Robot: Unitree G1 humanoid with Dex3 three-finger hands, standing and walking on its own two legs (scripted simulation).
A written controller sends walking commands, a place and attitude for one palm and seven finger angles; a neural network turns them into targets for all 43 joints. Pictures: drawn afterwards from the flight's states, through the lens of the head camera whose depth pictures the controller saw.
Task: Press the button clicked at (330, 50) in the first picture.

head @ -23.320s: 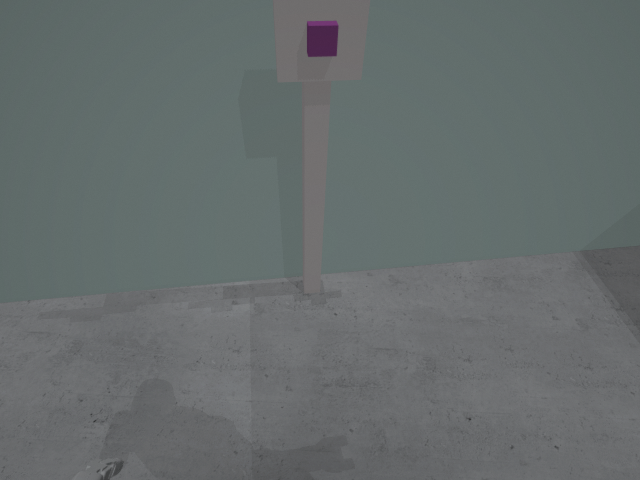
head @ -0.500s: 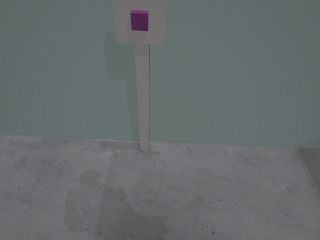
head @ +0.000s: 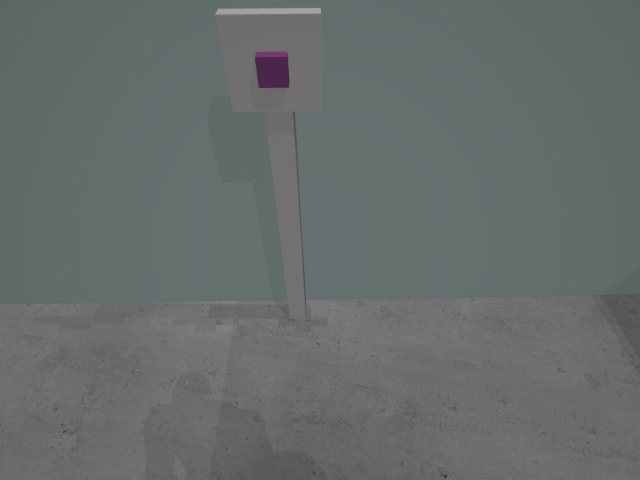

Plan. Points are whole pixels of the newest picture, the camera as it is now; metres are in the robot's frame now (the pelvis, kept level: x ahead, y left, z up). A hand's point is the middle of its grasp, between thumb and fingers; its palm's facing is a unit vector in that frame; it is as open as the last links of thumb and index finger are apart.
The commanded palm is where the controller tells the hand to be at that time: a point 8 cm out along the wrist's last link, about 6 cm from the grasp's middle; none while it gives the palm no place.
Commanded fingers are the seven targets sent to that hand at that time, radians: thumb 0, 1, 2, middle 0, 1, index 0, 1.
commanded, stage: let the arm hang, fingers relaxed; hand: left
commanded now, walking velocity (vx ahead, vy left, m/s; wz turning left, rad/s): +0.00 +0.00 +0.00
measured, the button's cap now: (272, 69) +0.76 +0.12 +0.17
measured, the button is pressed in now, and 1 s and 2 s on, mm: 0 0 0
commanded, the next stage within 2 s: stand and wait in 0.24 s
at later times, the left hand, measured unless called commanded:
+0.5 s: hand out of the picture -0.03 +0.16 -0.18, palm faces +0.03 -0.98 -0.20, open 7.4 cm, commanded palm none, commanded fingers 0.00 0.90 0.90 -0.20 -0.30 -0.20 -0.30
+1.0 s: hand out of the picture +0.03 +0.19 -0.17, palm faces +0.00 -0.96 -0.27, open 7.4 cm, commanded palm none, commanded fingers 0.00 0.90 0.90 -0.20 -0.30 -0.20 -0.30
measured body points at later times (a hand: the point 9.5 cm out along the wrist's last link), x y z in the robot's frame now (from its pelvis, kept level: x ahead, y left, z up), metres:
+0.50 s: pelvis -0.01 +0.00 +0.00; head +0.00 -0.01 +0.45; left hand -0.03 +0.21 -0.16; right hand -0.05 -0.21 -0.17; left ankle +0.01 +0.11 -0.74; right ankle +0.00 -0.10 -0.74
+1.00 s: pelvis +0.00 -0.01 +0.00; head +0.01 -0.02 +0.45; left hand +0.03 +0.24 -0.15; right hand +0.00 -0.26 -0.16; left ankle +0.01 +0.11 -0.74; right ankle +0.00 -0.10 -0.74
